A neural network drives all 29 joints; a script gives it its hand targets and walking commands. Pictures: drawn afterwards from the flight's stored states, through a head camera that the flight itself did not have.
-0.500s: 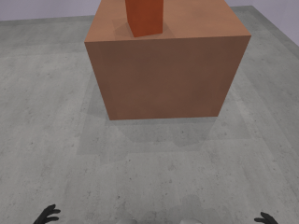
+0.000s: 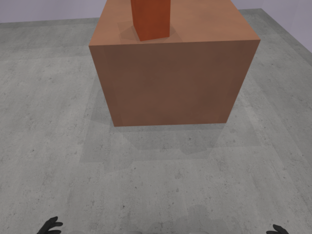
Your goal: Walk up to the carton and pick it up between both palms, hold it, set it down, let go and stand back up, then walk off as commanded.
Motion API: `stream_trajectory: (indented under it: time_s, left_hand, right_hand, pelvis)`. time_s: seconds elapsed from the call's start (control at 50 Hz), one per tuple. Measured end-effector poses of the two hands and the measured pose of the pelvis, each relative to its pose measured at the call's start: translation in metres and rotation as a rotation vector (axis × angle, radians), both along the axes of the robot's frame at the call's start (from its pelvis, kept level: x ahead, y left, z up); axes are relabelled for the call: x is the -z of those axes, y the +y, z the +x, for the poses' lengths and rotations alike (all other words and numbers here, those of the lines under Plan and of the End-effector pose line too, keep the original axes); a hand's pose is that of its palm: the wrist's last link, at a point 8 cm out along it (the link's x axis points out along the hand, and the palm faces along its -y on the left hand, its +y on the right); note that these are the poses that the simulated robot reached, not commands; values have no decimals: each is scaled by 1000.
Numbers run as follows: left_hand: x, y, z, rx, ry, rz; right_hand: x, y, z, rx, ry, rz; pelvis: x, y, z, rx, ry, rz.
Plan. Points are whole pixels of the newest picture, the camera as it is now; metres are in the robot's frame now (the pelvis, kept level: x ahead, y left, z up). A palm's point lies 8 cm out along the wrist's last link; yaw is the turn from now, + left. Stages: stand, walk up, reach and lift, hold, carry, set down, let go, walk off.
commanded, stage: stand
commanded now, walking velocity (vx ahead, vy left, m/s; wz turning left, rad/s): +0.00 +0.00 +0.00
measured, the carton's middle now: (149, 5) +1.16 +0.05 +0.09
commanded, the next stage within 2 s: none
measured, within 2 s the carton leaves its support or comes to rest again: neither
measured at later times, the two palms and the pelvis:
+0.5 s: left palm out of the picture +0.11 +0.32 -0.08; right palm out of the picture +0.09 -0.31 -0.10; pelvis +0.00 +0.00 +0.00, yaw +0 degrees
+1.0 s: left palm out of the picture +0.11 +0.32 -0.08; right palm out of the picture +0.08 -0.31 -0.10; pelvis +0.00 +0.00 +0.01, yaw +0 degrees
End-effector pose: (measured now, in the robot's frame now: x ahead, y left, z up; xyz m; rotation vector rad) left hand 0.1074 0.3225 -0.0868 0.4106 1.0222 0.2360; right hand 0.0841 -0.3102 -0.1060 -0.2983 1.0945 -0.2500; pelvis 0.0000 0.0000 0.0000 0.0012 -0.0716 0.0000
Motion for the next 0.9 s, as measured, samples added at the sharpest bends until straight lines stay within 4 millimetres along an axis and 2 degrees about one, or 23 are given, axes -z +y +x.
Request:
stream_trajectory:
  time_s: [0.9]
  left_hand:
    - [-4, -5, 4, -4, 6, -5]
  right_hand:
    - [-3, -4, 0, 11, 15, 4]
  pelvis:
    - [-5, -3, 3, 2, -5, 3]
